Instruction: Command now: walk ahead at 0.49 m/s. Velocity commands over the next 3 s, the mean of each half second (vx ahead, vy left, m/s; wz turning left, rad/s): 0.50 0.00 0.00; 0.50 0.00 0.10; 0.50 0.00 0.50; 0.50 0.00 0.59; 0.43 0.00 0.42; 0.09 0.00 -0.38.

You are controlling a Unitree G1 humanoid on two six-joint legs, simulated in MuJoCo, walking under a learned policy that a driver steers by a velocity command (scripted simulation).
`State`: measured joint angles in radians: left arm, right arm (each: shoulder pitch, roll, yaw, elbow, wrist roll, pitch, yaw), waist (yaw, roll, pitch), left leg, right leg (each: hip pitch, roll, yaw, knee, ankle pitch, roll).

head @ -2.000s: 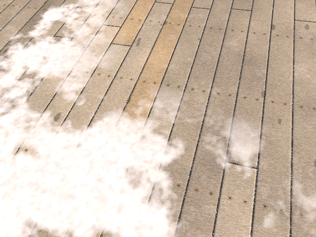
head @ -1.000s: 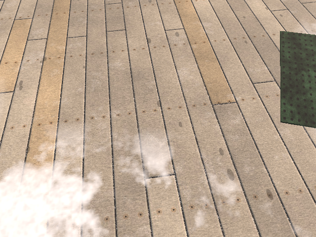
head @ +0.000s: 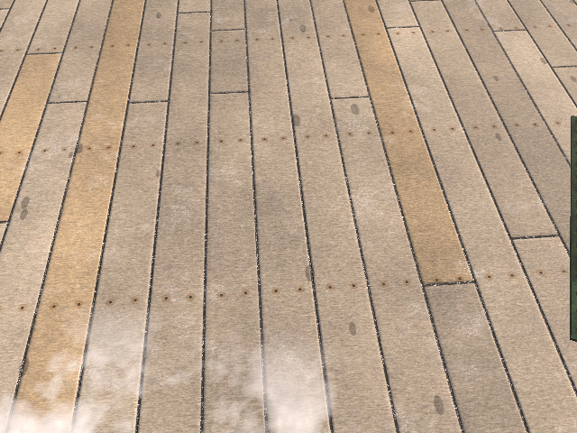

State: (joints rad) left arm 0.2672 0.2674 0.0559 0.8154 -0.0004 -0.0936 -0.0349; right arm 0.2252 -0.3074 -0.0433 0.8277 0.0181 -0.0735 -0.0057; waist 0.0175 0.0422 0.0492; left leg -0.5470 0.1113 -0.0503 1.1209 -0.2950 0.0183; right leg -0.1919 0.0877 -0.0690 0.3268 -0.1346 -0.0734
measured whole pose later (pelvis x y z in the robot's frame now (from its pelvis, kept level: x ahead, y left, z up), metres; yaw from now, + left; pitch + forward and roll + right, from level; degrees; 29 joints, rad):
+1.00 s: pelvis +0.56 +0.02 +0.00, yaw +3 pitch +1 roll -1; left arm 0.16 0.26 0.05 0.83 0.01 -0.10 -0.02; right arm 0.32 -0.30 -0.06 0.89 0.03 -0.06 -0.01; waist 0.00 0.04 0.04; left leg -0.42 0.05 -0.05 1.14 -0.36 0.03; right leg -0.29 0.02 -0.10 0.44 -0.16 -0.05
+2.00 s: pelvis +1.10 +0.17 -0.01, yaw +37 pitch +2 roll -1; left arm 0.11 0.27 0.06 0.76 0.00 -0.11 -0.02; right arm 0.35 -0.30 -0.07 0.73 0.03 -0.02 -0.02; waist -0.03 0.03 0.02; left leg -0.35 -0.04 -0.12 1.15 -0.44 0.03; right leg -0.36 0.03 -0.03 0.50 -0.16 -0.02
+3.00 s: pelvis +1.34 +0.41 -0.01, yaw +33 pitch +2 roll +2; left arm 0.17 0.31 0.08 0.73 0.00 0.02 -0.01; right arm 0.08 -0.31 -0.09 0.79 0.00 0.01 -0.03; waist 0.02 0.03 0.06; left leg -0.45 0.02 0.05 1.04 -0.54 -0.05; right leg -0.34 0.00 -0.02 0.55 -0.25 -0.04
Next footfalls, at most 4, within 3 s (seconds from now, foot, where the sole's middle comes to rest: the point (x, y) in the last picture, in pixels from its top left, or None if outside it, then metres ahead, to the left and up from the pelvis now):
0.30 left None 0.35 0.16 -0.78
0.86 right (338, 363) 0.65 -0.07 -0.78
1.40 left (232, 275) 0.90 0.20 -0.78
1.88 right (261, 184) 1.24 0.14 -0.78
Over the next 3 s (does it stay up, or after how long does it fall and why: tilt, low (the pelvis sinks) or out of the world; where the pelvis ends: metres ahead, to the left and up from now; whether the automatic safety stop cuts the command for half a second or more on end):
stays up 1.34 0.41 -0.01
